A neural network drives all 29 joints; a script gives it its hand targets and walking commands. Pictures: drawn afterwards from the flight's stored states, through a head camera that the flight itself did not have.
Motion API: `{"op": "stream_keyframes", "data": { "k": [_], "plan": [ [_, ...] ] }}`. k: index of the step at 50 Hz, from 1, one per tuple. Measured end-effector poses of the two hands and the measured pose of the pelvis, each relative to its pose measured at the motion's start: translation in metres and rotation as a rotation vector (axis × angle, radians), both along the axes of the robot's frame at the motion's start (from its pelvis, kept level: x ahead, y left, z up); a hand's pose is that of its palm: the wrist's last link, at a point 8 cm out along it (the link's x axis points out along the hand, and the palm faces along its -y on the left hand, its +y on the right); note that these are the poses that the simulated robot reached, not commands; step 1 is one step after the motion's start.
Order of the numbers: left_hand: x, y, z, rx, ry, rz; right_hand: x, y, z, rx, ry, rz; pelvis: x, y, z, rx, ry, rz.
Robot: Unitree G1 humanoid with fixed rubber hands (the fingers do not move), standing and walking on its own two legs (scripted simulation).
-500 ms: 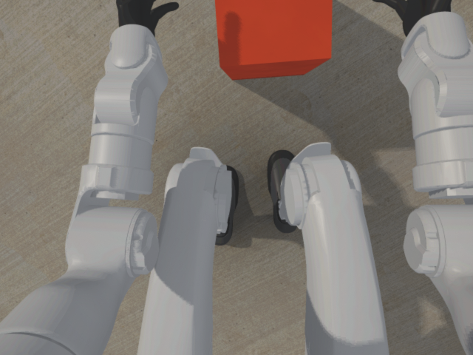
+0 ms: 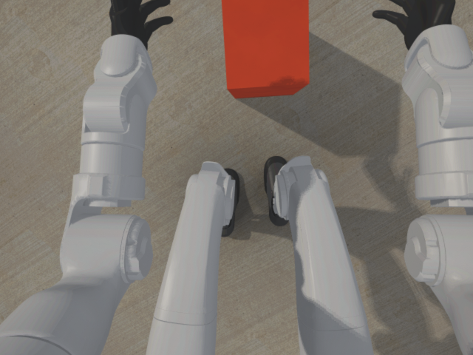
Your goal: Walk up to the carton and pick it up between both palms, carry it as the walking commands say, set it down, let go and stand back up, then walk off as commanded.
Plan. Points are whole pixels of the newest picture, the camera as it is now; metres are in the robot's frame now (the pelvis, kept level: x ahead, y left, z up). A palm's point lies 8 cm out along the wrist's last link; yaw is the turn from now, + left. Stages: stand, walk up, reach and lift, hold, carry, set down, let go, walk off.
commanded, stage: set down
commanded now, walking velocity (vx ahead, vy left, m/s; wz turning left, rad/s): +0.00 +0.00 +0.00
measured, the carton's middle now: (263, 50) +0.55 -0.03 -0.45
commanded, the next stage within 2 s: let go in 0.32 s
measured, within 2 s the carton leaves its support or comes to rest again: neither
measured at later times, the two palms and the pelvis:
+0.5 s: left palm (99, 27) +0.48 +0.15 -0.04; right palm out of the picture +0.48 -0.21 -0.04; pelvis +0.03 +0.00 +0.10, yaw +0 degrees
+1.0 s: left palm out of the picture +0.33 +0.22 +0.09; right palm out of the picture +0.33 -0.22 +0.10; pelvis +0.11 +0.01 +0.18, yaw +0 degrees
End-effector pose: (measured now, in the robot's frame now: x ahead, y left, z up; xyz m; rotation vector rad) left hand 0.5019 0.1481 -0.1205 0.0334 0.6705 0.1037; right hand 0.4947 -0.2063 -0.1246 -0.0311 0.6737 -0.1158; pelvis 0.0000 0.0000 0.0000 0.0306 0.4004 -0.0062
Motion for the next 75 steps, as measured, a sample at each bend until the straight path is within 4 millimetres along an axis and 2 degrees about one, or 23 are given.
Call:
{"op": "stream_keyframes", "data": {
  "k": [9,14,18,23,29,36,40,47,53,57,64,75],
  "plan": [
    [-0.001,0.003,0.052,0.011,-0.004,-0.002,0.001,-0.002,0.051,-0.002,0.002,0.002,0.006,0.001,0.042,-0.007,-0.032,0.001],
    [0.001,0.0,0.075,0.013,-0.004,-0.014,0.002,-0.003,0.072,-0.014,0.012,0.009,0.012,0.003,0.064,-0.01,-0.055,0.003],
    [0.0,-0.002,0.081,0.021,0.006,-0.014,-0.001,-0.003,0.079,-0.03,0.029,0.013,0.017,0.003,0.077,-0.009,-0.067,0.0],
    [-0.009,-0.001,0.079,0.042,0.031,-0.025,-0.01,-0.004,0.082,-0.053,0.043,0.016,0.024,0.003,0.09,-0.009,-0.067,-0.001],
    [-0.04,0.009,0.086,0.086,0.084,-0.055,-0.042,-0.005,0.089,-0.101,0.096,0.048,0.04,0.004,0.107,-0.008,-0.087,-0.003],
    [-0.093,0.035,0.119,0.112,0.156,-0.079,-0.096,-0.01,0.118,-0.13,0.176,0.079,0.061,0.005,0.13,-0.014,-0.165,-0.009],
    [-0.121,0.048,0.144,0.109,0.175,-0.079,-0.12,-0.011,0.146,-0.148,0.184,0.107,0.073,0.005,0.144,-0.017,-0.208,-0.008],
    [-0.163,0.068,0.196,0.103,0.174,-0.04,-0.154,-0.014,0.207,-0.155,0.174,0.113,0.103,0.007,0.171,-0.03,-0.223,0.0],
    [-0.183,0.081,0.225,0.095,0.155,-0.046,-0.174,-0.012,0.241,-0.134,0.144,0.087,0.124,0.009,0.19,-0.044,-0.322,0.011],
    [-0.19,0.087,0.238,0.105,0.136,-0.065,-0.187,-0.009,0.252,-0.121,0.131,0.079,0.134,0.012,0.196,-0.048,-0.391,0.011],
    [-0.2,0.095,0.242,0.103,0.165,-0.069,-0.203,-0.002,0.248,-0.095,0.169,0.073,0.143,0.018,0.197,-0.052,-0.48,0.01],
    [-0.201,0.097,0.242,0.084,0.165,-0.061,-0.198,0.006,0.252,-0.103,0.162,0.085,0.15,0.025,0.199,-0.059,-0.481,0.004]
  ]
}}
